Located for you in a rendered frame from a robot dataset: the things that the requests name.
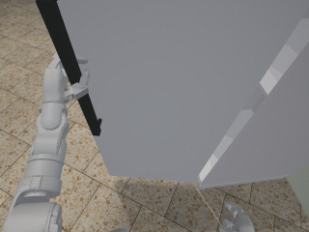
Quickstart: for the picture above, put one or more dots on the handle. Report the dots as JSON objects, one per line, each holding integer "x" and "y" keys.
{"x": 56, "y": 28}

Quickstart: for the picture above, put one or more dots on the left robot hand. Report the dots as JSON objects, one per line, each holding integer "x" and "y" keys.
{"x": 55, "y": 79}

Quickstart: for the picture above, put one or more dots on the left robot upper arm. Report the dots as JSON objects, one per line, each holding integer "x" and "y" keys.
{"x": 35, "y": 217}

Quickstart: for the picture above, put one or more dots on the right robot hand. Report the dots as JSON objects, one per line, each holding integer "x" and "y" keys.
{"x": 242, "y": 222}

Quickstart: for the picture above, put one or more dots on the left robot forearm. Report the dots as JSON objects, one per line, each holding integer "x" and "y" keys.
{"x": 42, "y": 176}

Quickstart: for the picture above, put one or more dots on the fridge door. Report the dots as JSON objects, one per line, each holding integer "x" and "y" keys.
{"x": 168, "y": 78}

